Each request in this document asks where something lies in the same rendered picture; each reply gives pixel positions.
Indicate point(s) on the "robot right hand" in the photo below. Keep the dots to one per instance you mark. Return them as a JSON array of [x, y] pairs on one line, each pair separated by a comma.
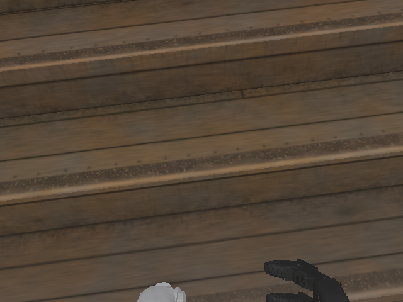
[[307, 276]]

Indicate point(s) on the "robot left thigh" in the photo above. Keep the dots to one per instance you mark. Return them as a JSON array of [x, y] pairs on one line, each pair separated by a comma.
[[162, 294]]

